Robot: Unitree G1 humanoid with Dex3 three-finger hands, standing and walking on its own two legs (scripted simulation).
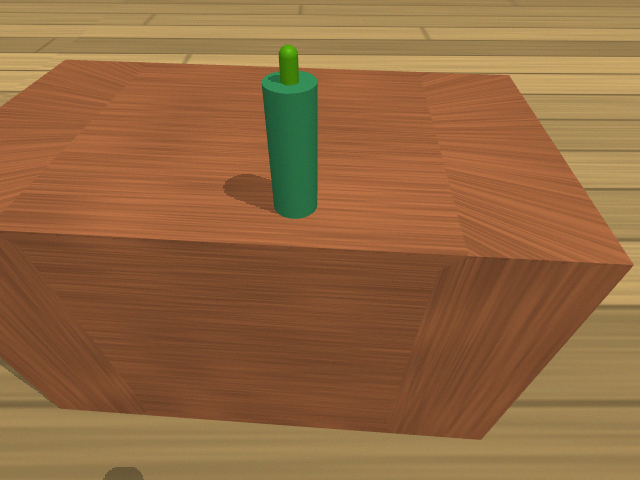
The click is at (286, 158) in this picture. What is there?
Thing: necked bottle
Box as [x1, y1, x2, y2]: [262, 45, 317, 218]
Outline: 284,45 281,47 279,51 280,70 271,73 263,78 262,91 274,207 276,211 283,216 298,218 310,214 316,207 317,82 316,78 313,75 303,71 299,71 297,69 297,52 295,48 291,45
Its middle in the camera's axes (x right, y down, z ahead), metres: -0.04 -0.16 +0.61
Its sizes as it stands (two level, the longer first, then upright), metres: 0.078 0.078 0.273
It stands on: a support 0.80 m high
